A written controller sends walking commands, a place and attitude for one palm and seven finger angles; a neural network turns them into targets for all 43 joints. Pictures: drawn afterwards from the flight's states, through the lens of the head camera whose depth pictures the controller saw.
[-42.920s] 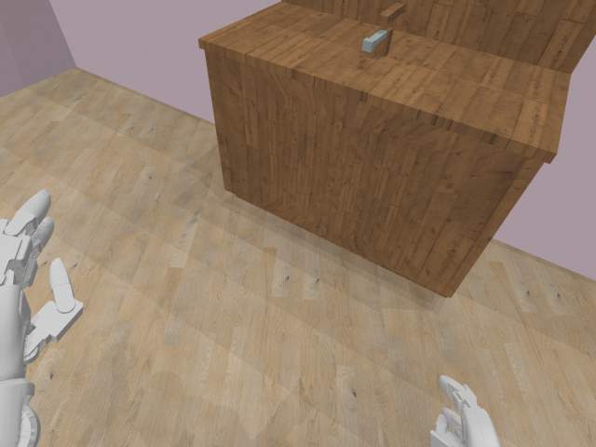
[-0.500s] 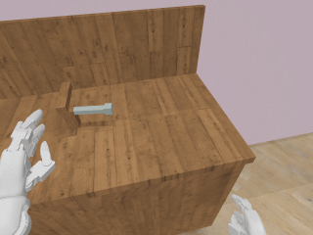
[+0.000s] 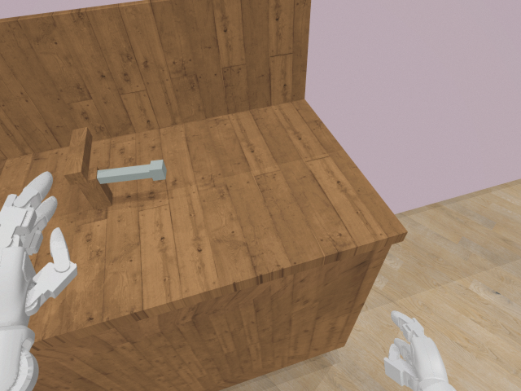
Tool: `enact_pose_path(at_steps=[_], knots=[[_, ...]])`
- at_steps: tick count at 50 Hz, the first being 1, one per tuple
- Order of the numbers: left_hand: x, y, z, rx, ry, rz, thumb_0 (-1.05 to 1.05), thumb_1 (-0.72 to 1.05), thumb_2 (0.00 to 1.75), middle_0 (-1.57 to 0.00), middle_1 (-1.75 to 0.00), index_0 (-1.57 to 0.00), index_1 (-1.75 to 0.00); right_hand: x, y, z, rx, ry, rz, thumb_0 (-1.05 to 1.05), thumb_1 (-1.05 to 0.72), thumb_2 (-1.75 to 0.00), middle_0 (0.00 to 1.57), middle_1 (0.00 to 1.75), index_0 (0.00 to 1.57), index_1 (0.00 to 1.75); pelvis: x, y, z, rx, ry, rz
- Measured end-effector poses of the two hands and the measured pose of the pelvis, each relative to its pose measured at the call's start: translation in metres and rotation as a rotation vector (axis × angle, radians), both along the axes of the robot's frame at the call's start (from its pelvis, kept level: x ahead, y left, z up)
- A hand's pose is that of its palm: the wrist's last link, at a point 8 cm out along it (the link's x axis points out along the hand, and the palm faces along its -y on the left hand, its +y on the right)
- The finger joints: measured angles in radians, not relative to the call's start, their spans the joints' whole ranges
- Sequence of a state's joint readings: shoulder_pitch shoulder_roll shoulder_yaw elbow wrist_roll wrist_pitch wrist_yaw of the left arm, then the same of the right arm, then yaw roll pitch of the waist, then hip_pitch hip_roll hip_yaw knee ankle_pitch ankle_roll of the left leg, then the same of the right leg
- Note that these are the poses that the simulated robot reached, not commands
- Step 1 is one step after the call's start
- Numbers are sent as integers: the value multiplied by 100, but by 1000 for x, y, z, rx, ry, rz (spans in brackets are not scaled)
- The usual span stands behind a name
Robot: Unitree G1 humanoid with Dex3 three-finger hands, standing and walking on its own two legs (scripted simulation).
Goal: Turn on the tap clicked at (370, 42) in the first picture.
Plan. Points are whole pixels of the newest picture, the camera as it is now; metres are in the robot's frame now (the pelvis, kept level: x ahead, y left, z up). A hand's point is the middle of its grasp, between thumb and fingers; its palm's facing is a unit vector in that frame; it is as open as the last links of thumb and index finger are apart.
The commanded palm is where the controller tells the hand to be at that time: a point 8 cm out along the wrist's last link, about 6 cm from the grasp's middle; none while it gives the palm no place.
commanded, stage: step back with the hand held close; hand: left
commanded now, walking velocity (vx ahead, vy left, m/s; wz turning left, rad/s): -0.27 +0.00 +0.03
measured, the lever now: (158, 170) +0.49 +0.25 +0.06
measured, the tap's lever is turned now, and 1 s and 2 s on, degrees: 81 81 81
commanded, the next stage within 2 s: stop stepping back and stand still in 0.98 s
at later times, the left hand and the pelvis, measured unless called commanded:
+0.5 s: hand (15, 331) +0.14 +0.28 +0.15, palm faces +0.44 -0.79 -0.42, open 7.4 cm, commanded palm +0.09 +0.30 +0.17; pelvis -0.06 +0.02 -0.01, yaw +2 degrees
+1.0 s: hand out of the picture +0.06 +0.26 +0.16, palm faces +0.36 -0.86 -0.35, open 7.4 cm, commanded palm +0.01 +0.30 +0.17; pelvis -0.16 +0.02 -0.01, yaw -1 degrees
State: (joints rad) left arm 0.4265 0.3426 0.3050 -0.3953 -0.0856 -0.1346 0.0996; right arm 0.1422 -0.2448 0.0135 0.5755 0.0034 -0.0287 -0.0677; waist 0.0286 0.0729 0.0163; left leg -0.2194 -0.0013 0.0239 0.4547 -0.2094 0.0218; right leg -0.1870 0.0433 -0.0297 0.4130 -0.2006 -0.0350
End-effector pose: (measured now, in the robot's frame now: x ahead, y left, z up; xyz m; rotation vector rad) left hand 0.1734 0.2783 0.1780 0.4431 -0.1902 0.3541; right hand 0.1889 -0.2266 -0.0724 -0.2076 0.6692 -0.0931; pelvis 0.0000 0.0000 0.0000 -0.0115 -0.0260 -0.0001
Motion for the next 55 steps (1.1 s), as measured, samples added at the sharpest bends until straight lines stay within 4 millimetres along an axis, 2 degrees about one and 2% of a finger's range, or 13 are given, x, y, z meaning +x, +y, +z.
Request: enact_pose_path(at_steps=[3,6,15,20,24,28,32,35,39,42,44,50,55], knots=[[-10,-3,-15,-14,70,-28,1,89,90,-21,-30,-20,-30,-14,-3,-2,-11,14,-32,1,-90,-89,20,30,20,30,-8,3,-1,0,12,-3],[-22,0,-22,-10,89,-36,1,89,90,-21,-30,-21,-30,-31,-5,-4,-36,39,-48,1,-90,-89,20,30,20,30,-18,6,-4,-5,18,2],[-53,30,-6,56,-27,18,1,89,90,-22,-30,-21,-30,-71,9,-10,-86,85,-40,1,-90,-89,20,30,20,30,-45,22,-10,-19,30,18],[-64,39,-2,85,-34,66,1,89,90,-21,-30,-21,-30,-79,25,-16,-45,85,-18,1,-90,-89,20,30,20,30,-51,23,-10,-8,44,42],[-71,35,-12,58,-2,84,1,89,90,-21,-30,-21,-30,-78,34,-21,-13,81,12,1,-90,-89,20,30,20,30,-58,19,-11,-5,64,25],[-73,22,-20,4,20,46,1,89,90,-21,-30,-20,-30,-79,34,-22,-5,82,25,1,-90,-89,20,30,21,30,-70,16,-11,-31,56,32],[-80,14,-18,-24,-32,-21,1,89,90,-21,-30,-21,-30,-85,27,-15,-31,77,-5,1,-90,-89,20,30,21,30,-73,18,-13,-34,48,43],[-86,21,-13,-10,-75,-45,1,88,90,-22,-30,-21,-30,-89,21,-8,-72,68,-29,1,-90,-89,20,30,21,30,-77,25,-15,-33,58,60],[-96,42,-10,49,-61,-22,1,88,90,-22,-30,-21,-30,-99,23,1,-97,52,-33,1,-90,-89,20,30,20,30,-96,29,-13,-6,59,24],[-108,48,-8,51,-39,-2,1,89,90,-21,-30,-21,-30,-113,28,6,-84,28,-19,1,-91,-89,20,30,20,30,-111,30,-8,-15,57,6],[-117,45,-8,29,-38,2,1,89,90,-21,-30,-21,-30,-126,32,7,-66,21,-14,1,-91,-89,20,30,20,30,-122,30,-6,-23,53,-4],[-148,18,-9,-18,-48,-32,1,89,90,-21,-30,-20,-30,-171,32,0,-26,21,-4,1,-90,-89,20,30,20,30,-157,19,-7,-28,50,-13],[-181,-3,-6,16,-52,-47,1,89,90,-21,-30,-21,-30,-212,15,-18,-1,58,-12,1,-90,-89,20,30,21,30,-192,3,-13,-33,45,3]])
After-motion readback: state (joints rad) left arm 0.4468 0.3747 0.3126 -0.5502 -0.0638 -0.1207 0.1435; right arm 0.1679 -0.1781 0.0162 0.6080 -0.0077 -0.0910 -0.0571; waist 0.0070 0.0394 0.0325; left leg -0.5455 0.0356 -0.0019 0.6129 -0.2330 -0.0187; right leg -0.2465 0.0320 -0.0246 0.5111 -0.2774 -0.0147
